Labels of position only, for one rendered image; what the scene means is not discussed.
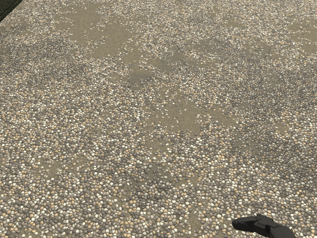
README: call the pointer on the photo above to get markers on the right robot hand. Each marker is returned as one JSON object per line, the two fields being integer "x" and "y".
{"x": 263, "y": 225}

